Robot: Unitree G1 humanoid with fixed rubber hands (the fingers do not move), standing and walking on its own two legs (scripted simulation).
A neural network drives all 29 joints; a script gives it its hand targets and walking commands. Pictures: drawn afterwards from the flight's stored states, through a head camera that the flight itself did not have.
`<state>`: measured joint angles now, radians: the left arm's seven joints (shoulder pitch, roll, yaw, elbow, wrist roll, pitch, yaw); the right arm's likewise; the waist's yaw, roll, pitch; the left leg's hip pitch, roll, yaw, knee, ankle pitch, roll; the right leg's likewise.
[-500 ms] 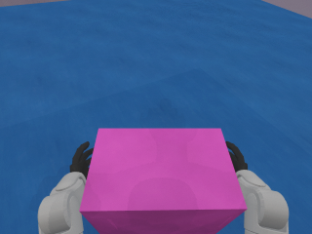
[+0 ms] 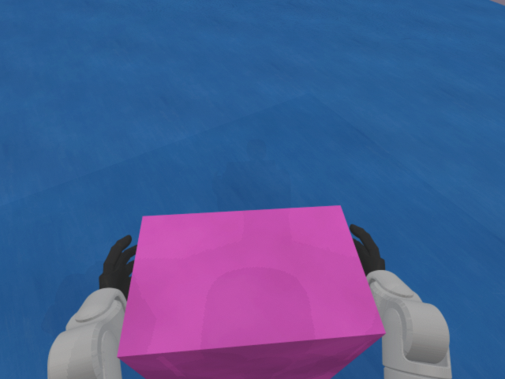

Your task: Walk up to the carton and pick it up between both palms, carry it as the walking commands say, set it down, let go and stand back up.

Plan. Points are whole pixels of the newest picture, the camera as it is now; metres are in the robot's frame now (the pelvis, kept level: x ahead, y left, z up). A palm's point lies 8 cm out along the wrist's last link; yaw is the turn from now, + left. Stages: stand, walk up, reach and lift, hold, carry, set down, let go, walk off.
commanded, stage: carry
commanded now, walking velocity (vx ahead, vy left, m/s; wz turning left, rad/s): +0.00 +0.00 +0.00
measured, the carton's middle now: (247, 310) +0.23 +0.02 +0.01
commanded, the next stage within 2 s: none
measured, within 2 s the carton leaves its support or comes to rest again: neither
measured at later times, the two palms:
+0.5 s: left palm (188, 115) +0.62 +0.15 +0.06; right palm (346, 105) +0.67 -0.20 +0.07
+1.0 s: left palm (227, 46) +0.97 +0.09 +0.04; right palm (348, 51) +0.96 -0.26 +0.05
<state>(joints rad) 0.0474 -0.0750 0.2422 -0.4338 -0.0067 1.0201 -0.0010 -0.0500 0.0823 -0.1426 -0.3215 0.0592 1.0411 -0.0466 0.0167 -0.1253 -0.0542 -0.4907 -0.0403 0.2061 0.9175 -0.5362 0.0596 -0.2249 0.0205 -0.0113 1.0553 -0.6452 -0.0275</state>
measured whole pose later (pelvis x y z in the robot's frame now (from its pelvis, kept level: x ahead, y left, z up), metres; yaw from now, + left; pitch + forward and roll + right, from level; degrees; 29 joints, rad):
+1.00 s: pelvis +0.71 -0.07 +0.03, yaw +1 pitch +5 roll +0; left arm -0.03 -0.11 0.16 -0.08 0.09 0.73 -0.01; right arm -0.02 -0.07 -0.12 -0.09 0.04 0.77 0.01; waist -0.04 -0.02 -0.02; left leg -0.38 0.00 0.03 0.84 -0.55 -0.01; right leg -0.34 0.02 -0.09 0.75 -0.50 -0.05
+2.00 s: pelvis +1.33 -0.05 +0.01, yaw -5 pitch +3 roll +0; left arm -0.03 -0.02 0.13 -0.10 0.06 0.70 0.03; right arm -0.09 0.01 -0.14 0.01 -0.02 0.69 0.04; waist 0.07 -0.08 0.03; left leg -0.51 -0.01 0.09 0.95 -0.49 0.06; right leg -0.25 0.01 -0.01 1.11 -0.63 0.01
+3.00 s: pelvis +1.88 -0.08 +0.03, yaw -6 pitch +4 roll +1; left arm -0.04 -0.08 0.19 0.06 0.12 0.66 -0.01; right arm -0.08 0.01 -0.14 0.11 -0.09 0.71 0.05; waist -0.01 0.02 -0.07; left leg -0.24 0.04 0.12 0.75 -0.57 0.00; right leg -0.38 0.01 -0.04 0.99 -0.61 0.00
